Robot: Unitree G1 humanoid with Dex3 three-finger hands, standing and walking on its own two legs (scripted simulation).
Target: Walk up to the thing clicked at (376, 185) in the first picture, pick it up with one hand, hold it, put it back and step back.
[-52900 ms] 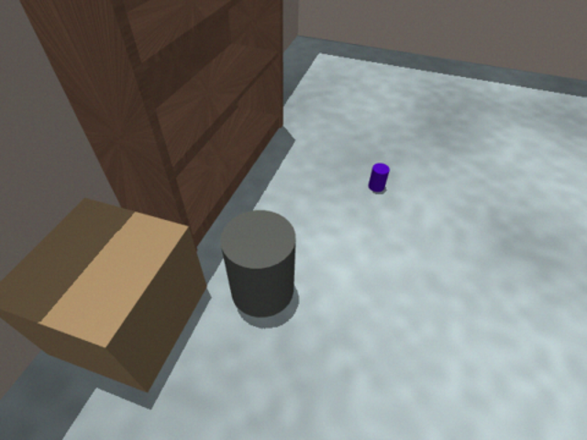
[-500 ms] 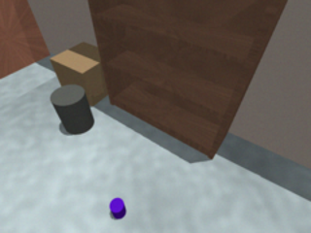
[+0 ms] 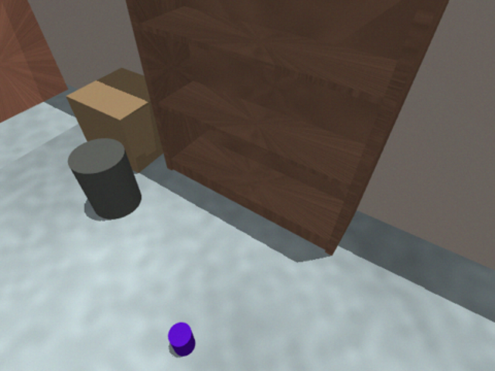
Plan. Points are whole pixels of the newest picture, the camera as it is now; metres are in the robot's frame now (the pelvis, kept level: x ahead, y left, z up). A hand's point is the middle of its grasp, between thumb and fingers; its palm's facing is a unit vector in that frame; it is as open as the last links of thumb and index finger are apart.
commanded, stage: stand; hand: left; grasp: from above
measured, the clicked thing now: (182, 339) +0.40 +0.24 -0.72
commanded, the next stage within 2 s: step back in 0.94 s
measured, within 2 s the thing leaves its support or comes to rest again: neither
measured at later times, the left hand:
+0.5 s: hand out of the picture +0.02 +0.22 -0.17, palm faces +0.01 -0.96 -0.27, open 7.4 cm
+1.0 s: hand out of the picture +0.07 +0.24 -0.16, palm faces +0.02 -0.95 -0.31, open 7.4 cm
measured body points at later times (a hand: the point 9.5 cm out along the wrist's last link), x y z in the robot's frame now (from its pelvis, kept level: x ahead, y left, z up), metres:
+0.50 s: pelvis +0.00 +0.00 +0.00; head +0.00 +0.01 +0.45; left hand +0.02 +0.27 -0.15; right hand +0.03 -0.26 -0.15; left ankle +0.01 +0.13 -0.75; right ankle +0.01 -0.14 -0.75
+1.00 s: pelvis +0.00 +0.00 +0.00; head +0.02 +0.00 +0.45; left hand +0.07 +0.29 -0.14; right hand +0.07 -0.29 -0.14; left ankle +0.02 +0.13 -0.75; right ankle +0.01 -0.14 -0.75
